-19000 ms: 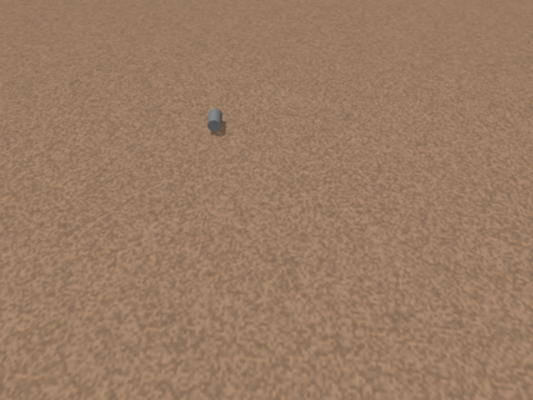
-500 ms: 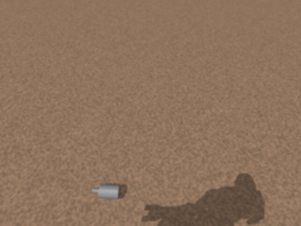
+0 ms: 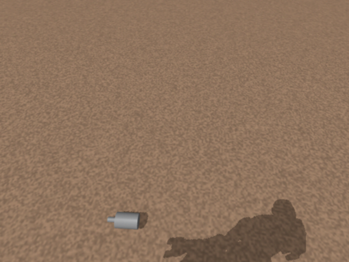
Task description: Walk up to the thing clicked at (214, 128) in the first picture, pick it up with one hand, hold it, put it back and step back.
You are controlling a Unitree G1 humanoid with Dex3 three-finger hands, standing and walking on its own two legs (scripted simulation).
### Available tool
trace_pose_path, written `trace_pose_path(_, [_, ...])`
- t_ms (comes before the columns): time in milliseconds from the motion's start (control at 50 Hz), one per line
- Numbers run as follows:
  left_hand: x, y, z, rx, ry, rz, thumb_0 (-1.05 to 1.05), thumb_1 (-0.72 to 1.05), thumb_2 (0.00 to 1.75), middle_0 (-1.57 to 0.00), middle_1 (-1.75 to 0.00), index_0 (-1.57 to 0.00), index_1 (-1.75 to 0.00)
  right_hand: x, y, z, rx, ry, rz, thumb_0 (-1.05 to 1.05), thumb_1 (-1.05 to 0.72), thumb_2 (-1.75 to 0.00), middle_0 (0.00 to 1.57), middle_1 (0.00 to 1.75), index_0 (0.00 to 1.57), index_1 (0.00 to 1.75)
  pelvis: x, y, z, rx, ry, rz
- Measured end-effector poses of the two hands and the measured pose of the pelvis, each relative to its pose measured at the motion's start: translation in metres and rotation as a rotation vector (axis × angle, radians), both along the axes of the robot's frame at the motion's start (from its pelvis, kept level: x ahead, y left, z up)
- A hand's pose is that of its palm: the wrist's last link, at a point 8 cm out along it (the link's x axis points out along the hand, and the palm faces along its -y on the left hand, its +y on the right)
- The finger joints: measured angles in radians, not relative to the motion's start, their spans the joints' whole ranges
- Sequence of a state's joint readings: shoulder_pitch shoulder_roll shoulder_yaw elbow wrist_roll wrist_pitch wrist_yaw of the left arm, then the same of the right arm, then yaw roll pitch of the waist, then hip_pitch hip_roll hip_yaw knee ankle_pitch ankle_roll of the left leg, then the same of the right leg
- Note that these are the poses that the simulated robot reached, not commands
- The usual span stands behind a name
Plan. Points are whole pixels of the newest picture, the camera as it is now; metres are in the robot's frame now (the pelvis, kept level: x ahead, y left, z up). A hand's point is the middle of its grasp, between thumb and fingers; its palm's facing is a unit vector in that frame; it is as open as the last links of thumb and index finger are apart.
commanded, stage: stand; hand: left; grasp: from above
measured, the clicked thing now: (123, 220) +0.44 +0.26 -0.74
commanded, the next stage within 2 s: rise first in 0.06 s
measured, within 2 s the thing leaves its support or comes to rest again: neither
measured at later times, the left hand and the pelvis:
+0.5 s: hand out of the picture +0.15 +0.25 -0.18, palm faces -0.07 -0.93 -0.37, open 10.8 cm; pelvis -0.01 +0.00 -0.03, yaw +0 degrees
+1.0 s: hand out of the picture +0.14 +0.26 -0.23, palm faces -0.17 -0.88 -0.45, open 14.0 cm; pelvis +0.00 +0.01 -0.09, yaw +0 degrees
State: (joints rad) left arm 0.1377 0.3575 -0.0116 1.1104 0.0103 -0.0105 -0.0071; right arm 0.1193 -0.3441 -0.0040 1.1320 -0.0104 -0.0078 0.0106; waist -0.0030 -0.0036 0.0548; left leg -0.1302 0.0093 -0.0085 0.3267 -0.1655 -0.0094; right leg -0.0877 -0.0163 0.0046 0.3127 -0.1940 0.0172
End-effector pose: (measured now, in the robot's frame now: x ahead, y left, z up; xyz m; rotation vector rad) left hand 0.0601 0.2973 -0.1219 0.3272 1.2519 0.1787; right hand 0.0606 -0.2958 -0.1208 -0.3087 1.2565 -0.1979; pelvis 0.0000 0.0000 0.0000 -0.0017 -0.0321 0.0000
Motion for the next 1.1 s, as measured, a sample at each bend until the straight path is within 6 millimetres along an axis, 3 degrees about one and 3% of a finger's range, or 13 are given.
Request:
trace_pose_path(200, [0.006,0.000,0.000,-0.001,-0.026,0.009,0.00,0.90,0.90,-0.20,-0.31,-0.20,-0.31,0.005,0.001,0.001,-0.002,-0.026,-0.007,0.01,-0.90,-0.90,0.20,0.30,0.20,0.30,0.001,0.001,-0.001,-0.001,0.011,0.002])
trace_pose_path(360, [0.070,-0.002,-0.011,-0.015,-0.144,-0.014,0.00,0.61,0.94,-0.14,-0.60,-0.14,-0.60,0.020,0.027,-0.007,0.034,-0.182,0.003,0.01,-0.91,-0.90,0.20,0.30,0.20,0.30,-0.013,0.000,-0.018,-0.008,0.122,0.007])
trace_pose_path(440, [0.087,-0.001,-0.014,0.008,-0.161,-0.058,0.00,0.35,0.96,-0.10,-0.82,-0.11,-0.80,0.022,0.038,-0.012,0.063,-0.214,-0.016,0.01,-0.90,-0.90,0.20,0.30,0.20,0.30,-0.012,0.001,-0.025,-0.008,0.154,-0.002])
trace_pose_path(580, [0.082,0.001,-0.028,0.041,-0.094,-0.077,0.00,-0.14,0.98,-0.07,-1.03,-0.08,-1.00,0.036,0.048,-0.021,0.080,-0.273,-0.011,0.01,-0.90,-0.90,0.20,0.30,0.20,0.30,-0.005,0.006,-0.040,-0.013,0.209,-0.005])
trace_pose_path(700, [0.079,0.005,-0.043,0.063,-0.103,-0.101,0.00,-0.39,0.98,-0.07,-1.08,-0.08,-1.06,0.057,0.048,-0.031,0.054,-0.329,0.019,0.01,-0.91,-0.90,0.20,0.30,0.20,0.30,-0.002,0.009,-0.059,-0.020,0.257,-0.002])
trace_pose_path(900, [0.078,0.005,-0.058,0.090,-0.104,-0.163,-0.01,-0.50,0.98,-0.07,-1.08,-0.07,-1.07,0.088,0.054,-0.043,0.040,-0.421,0.066,0.01,-0.89,-0.90,0.20,0.30,0.20,0.30,0.001,0.011,-0.084,-0.036,0.318,-0.001])
trace_pose_path(1100, [0.072,0.003,-0.072,0.127,-0.099,-0.196,-0.01,-0.51,0.97,-0.07,-1.07,-0.08,-1.06,0.098,0.061,-0.061,0.059,-0.464,0.099,0.01,-0.89,-0.90,0.20,0.30,0.20,0.30,-0.004,0.009,-0.105,-0.045,0.370,0.001])
